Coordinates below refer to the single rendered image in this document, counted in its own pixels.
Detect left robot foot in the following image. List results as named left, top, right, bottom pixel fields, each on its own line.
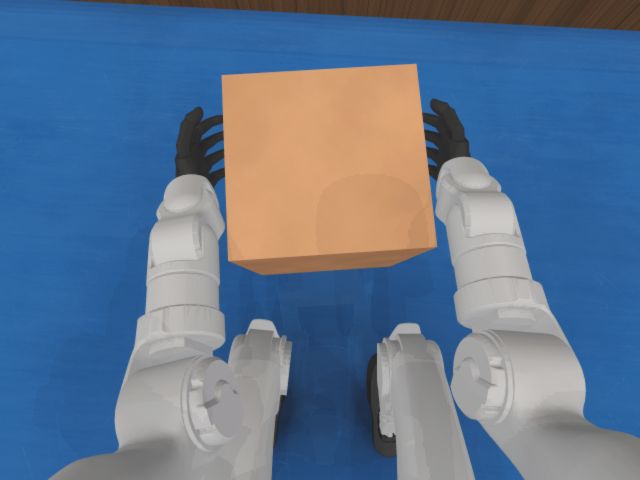
left=273, top=395, right=285, bottom=448

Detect right robot shin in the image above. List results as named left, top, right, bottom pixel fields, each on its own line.
left=378, top=323, right=444, bottom=435

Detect left robot forearm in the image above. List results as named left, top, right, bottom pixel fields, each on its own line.
left=115, top=174, right=226, bottom=439

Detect right robot forearm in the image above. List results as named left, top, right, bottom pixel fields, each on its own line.
left=435, top=157, right=586, bottom=402

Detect robot left hand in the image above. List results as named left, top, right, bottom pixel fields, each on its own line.
left=175, top=107, right=225, bottom=188

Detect right robot upper arm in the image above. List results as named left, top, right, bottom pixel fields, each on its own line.
left=450, top=329, right=640, bottom=480

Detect robot right hand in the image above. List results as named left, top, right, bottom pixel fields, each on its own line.
left=422, top=99, right=471, bottom=181

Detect carton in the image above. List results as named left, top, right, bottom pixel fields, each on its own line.
left=222, top=64, right=437, bottom=275

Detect left robot upper arm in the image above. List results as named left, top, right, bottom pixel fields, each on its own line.
left=48, top=354, right=244, bottom=480

